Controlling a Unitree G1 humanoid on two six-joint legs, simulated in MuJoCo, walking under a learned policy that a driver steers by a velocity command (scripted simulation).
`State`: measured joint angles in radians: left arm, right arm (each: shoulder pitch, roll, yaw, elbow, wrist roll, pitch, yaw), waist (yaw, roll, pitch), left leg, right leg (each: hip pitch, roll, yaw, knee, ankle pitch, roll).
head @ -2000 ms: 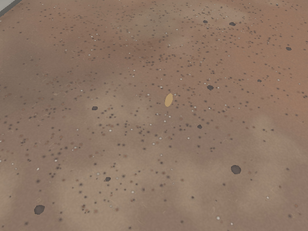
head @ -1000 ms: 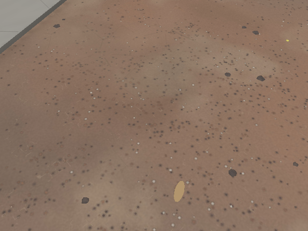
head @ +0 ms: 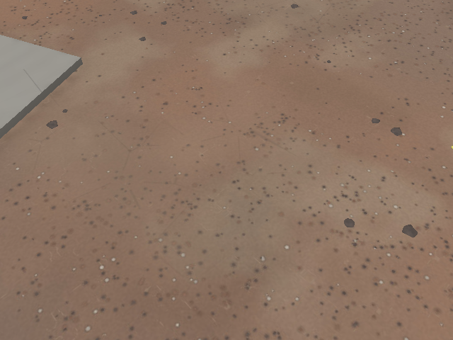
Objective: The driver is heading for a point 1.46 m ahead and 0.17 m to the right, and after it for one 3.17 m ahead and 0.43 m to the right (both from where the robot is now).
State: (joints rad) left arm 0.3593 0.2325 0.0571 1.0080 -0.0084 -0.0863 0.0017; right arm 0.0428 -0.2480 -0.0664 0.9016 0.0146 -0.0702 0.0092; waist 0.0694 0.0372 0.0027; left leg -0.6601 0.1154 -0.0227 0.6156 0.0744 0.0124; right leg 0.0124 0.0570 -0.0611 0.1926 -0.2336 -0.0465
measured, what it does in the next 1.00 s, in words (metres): walks ahead: left foot, then right foot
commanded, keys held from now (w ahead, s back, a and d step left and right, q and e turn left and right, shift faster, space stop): w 1.00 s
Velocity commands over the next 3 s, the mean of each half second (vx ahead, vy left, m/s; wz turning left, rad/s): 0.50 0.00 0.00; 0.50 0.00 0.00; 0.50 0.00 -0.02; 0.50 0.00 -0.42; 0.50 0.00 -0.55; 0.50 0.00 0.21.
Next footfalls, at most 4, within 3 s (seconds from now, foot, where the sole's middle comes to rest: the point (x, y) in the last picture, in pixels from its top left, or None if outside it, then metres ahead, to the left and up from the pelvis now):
0.14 left None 0.26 0.15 -0.78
0.68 right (287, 318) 0.57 -0.10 -0.78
1.24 left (217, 224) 0.89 0.14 -0.78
1.80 right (287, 163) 1.19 -0.11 -0.78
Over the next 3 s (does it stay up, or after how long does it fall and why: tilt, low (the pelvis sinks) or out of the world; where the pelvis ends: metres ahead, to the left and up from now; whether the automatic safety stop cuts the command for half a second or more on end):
stays up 1.62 -0.25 0.00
